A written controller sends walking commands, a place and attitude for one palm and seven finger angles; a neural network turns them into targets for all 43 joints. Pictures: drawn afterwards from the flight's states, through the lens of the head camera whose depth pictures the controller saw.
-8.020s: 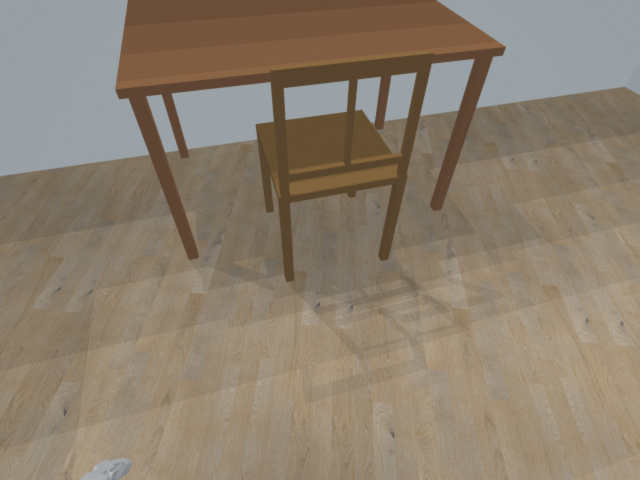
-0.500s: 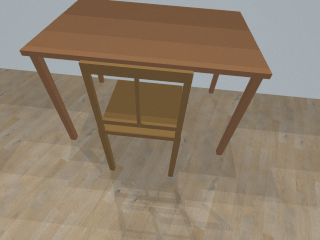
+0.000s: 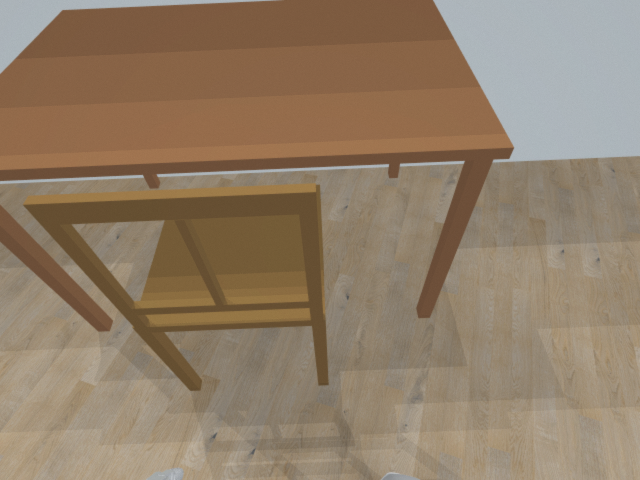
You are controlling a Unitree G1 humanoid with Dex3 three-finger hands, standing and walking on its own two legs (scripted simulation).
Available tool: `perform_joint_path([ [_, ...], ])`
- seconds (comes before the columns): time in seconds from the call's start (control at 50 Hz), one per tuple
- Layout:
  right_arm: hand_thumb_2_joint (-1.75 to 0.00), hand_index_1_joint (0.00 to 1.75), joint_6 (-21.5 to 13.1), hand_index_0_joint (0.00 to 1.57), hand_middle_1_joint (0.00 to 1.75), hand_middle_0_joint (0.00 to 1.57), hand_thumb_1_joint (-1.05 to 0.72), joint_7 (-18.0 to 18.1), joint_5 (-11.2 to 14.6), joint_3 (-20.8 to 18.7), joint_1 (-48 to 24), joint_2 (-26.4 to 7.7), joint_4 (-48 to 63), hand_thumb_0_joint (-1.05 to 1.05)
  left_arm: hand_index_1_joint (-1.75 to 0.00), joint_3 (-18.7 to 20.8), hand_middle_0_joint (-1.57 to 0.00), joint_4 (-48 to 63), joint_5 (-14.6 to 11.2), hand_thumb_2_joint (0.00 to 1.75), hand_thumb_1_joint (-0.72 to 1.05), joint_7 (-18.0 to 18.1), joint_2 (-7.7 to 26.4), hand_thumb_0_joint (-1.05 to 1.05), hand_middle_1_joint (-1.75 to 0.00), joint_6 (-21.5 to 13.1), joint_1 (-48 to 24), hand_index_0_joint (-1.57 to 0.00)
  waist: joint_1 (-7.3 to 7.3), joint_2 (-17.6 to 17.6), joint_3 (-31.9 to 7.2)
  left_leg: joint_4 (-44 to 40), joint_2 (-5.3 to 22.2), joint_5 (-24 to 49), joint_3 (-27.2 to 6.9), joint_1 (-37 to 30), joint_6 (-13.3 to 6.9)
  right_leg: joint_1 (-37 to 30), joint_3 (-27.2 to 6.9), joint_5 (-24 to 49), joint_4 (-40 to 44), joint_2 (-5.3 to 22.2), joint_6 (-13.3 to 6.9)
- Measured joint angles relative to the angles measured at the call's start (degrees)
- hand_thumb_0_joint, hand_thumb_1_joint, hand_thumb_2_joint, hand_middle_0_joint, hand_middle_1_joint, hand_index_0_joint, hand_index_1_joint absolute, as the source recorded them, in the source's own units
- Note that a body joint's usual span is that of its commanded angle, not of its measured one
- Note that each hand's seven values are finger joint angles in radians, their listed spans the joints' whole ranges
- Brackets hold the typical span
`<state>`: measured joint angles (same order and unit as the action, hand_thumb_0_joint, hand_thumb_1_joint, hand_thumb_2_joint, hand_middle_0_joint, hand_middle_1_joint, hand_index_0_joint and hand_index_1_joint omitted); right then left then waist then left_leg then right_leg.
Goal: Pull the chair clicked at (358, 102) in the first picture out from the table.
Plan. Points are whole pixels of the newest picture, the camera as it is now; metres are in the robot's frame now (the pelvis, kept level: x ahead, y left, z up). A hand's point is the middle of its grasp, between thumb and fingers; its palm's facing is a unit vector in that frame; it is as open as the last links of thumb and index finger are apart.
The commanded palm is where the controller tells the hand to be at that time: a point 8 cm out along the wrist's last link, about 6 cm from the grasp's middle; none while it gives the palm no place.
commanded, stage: come to a stop and stand still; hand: left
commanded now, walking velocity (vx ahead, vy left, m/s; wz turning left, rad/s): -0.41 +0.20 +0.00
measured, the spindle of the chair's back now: (203, 264) +0.48 +0.24 -0.10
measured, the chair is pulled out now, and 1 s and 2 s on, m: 0.00 0.00 0.00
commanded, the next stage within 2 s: none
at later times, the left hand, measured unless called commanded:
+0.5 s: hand out of the picture +0.07 +0.22 -0.17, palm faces +0.06 -0.98 -0.21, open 7.3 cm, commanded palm none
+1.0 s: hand out of the picture +0.00 +0.12 -0.16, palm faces +0.02 -0.99 -0.16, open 7.4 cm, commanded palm none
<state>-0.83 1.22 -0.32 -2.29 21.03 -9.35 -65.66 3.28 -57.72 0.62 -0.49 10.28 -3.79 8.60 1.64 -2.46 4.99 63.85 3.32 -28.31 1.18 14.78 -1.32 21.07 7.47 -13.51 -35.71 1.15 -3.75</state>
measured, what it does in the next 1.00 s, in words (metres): steps on the spot: left foot, then right foot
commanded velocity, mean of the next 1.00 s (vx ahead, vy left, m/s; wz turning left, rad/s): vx -0.08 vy -0.02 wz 0.00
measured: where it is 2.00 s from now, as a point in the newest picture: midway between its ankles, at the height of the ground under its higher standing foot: outside the picture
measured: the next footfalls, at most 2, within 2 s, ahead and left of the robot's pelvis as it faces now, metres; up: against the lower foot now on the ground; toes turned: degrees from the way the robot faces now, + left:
left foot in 0.32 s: +0.12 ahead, +0.12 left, +0.00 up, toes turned +0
right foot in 0.72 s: -0.01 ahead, -0.11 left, +0.00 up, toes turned -4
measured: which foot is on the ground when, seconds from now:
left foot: up 0.00-0.30, down 0.32-1.00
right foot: down 0.00-0.34, up 0.36-0.70, down 0.72-1.00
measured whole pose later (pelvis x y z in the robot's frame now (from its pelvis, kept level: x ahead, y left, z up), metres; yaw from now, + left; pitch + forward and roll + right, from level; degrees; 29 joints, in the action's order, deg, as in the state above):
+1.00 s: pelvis +0.01 -0.04 +0.01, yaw -1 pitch -4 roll +0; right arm 2.4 1.8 -0.5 -1.0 19.7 -9.4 -67.2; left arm -0.1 -64.9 0.2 1.7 5.7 0.4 18.3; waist 1.8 -1.9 0.3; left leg 25.5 4.3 -7.5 -0.3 14.7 2.7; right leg 2.5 3.6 -19.2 -24.9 -3.3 -3.8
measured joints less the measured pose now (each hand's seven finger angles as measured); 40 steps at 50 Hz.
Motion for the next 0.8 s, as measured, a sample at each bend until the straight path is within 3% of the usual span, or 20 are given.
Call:
perform_joint_path([
  [0.04, -0.89, 0.29, 0.13, 0.2, 0.3, 0.2, -0.91, 0.19, -0.18, -0.01, -1.73, -0.41, 1.07, 0.0, -0.3, -0.49, -0.19, -0.61, 0.02, 0.9, 0.91, 0.6, -0.9, 0.0, -0.3, 0.63, 0.73, -0.2, -0.02, -0.18, -0.57, 3.41, 0.11, 2.95, 0.11, 5.2, 0.26, -2.59, 0.05, 1.11, 3.71, -0.57, 0.34],
  [0.1, -0.9, 0.29, 0.44, 0.2, 0.3, 0.19, -0.92, 0.75, 0.01, 0.38, -4.53, -0.49, 3.06, 0.0, -0.3, -0.88, -0.2, -1.6, 0.18, 0.9, 0.92, 1.86, -1.85, 0.0, -0.3, 1.56, 1.45, -0.2, 0.07, -0.05, -1.43, -4.45, 0.32, 4.81, 0.58, 8.78, 1.75, -5.24, -0.1, 2.37, 8.09, -0.93, 0.11],
  [0.16, -0.9, 0.29, 1.07, 0.2, 0.3, 0.19, -0.92, 0.85, 0.38, 0.51, -7.1, -0.05, 4.5, 0.0, -0.3, -1.28, -0.2, -1.69, 0.38, 0.9, 0.94, 2.07, -1.72, 0.0, -0.3, 2.46, 1.5, -0.21, -0.66, 0.02, -1.63, -13.54, 0.01, 5.94, 0.58, 9.35, 2.88, -6.23, -0.3, 2.19, 9.09, -1.05, 0.34],
  [0.28, -0.9, 0.29, 2.81, 0.2, 0.3, 0.19, -0.94, 0.78, 0.17, -0.38, -10.43, -0.78, 5.94, 0.01, -0.3, -0.79, -0.2, -1.05, 0.54, 0.9, 0.92, 2.2, -1.6, 0.0, -0.3, 4.16, 1.99, -0.21, -2.37, 1.06, -0.96, -23.28, -1.8, 8.43, 1.06, 6.06, 3.76, -6.39, -0.71, -0.58, 5.69, -0.26, 1.63],
  [0.32, -0.9, 0.29, 2.48, 0.2, 0.3, 0.19, -0.94, 0.57, 0.11, -0.37, -10.65, -0.72, 6.7, 0.01, -0.3, -0.55, -0.2, -1.02, 0.35, 0.9, 0.92, 2.25, -1.09, 0.0, -0.3, 4.8, 2.48, -0.21, -2.37, 1.64, -0.98, -29.51, -1.78, 14.61, 1.35, 2.96, 2.74, -5.49, -0.69, -2.17, 2.99, -0.04, 2.42],
  [0.38, -0.89, 0.29, 1.93, 0.2, 0.3, 0.19, -0.93, 0.7, -0.42, 0.31, -11.13, 0.6, 7.41, 0.0, -0.3, -0.15, -0.2, -1.18, -0.18, 0.9, 0.91, 2.62, 0.32, 0.0, -0.3, 5.92, 2.3, -0.21, -2.83, 4.34, -0.26, -30.23, -3.09, 13.56, 2.51, 2.55, -0.58, -2.51, -3.83, -11.15, -5.57, 0.33, 3.52],
  [0.46, -0.89, 0.29, 1.78, 0.2, 0.3, 0.2, -0.93, 1.71, -0.64, 1.05, -11.85, 1.27, 7.86, 0.0, -0.3, 0.17, -0.2, -1.66, -0.01, 0.9, 0.91, 2.61, 1.12, 0.0, -0.3, 6.41, 2.76, -0.2, -2.93, 4.61, -0.31, -34.42, -2.89, 16.08, 2.62, 2.05, -1.22, 0.94, -7.97, -14.22, -19.52, -1.85, 4.58],
  [0.52, -0.89, 0.29, 1.86, 0.2, 0.3, 0.2, -0.93, 1.71, -0.48, 1.26, -12.55, 1.32, 7.97, 0.0, -0.3, 0.21, -0.2, -2.06, 0.07, 0.9, 0.91, 2.27, 1.53, 0.0, -0.3, 6.46, 3.94, -0.2, -2.99, 4.54, -0.85, -37.12, -2.71, 18.09, 3.06, 2.11, -1.13, 0.64, -9.04, -12.61, -22.48, -1.75, 5.58],
  [0.64, -0.89, 0.3, 1.87, 0.2, 0.3, 0.2, -0.92, 1.2, -0.56, 0.92, -12.8, 1.21, 7.6, 0.0, -0.3, -0.48, -0.19, -3.58, 0.07, 0.9, 0.91, 1.79, 1.45, 0.0, -0.3, 7.15, 5.69, -0.2, -1.83, 3.31, -1.79, -39.29, -1.95, 20.38, 3.62, 2.47, -0.28, -6.4, -7.61, -15.0, -9.17, -0.11, 5.89],
  [0.7, -0.89, 0.3, 2.07, 0.2, 0.3, 0.2, -0.92, 0.83, -0.36, 0.45, -11.77, 0.71, 6.67, 0.0, -0.3, -1.04, -0.19, -4.03, 0.04, 0.9, 0.91, 1.8, 0.91, 0.0, -0.3, 6.45, 6.14, -0.2, -1.31, 2.61, -2.44, -38.69, -1.9, 20.91, 3.68, 3.15, 0.65, -11.24, -6.67, -9.49, 2.93, 0.23, 5.24],
  [0.72, -0.89, 0.3, 2.19, 0.2, 0.3, 0.2, -0.92, 0.7, -0.19, 0.3, -11.26, 0.61, 6.22, 0.0, -0.3, -1.21, -0.19, -4.1, 0.09, 0.9, 0.9, 1.86, 0.84, 0.0, -0.3, 5.99, 6.4, -0.2, -1.32, 2.78, -2.69, -37.92, -2.1, 20.79, 3.86, 3.53, 1.08, -12.91, -6.67, -6.71, 7.19, 0.45, 4.82],
  [0.8, -0.89, 0.29, 3.11, 0.2, 0.3, 0.2, -0.93, 0.55, 0.08, -0.23, -8.13, -1.32, 3.49, 0.0, -0.3, -2.47, -0.19, -5.75, 0.05, 0.9, 0.9, 1.96, -1.59, 0.0, -0.3, 4.9, 7.71, -0.2, -0.52, -0.43, -4.23, -37.79, -1.06, 17.99, 1.58, 2.11, 2.31, -15.21, -5.14, -5.8, 8.93, -1.35, 2.23],
])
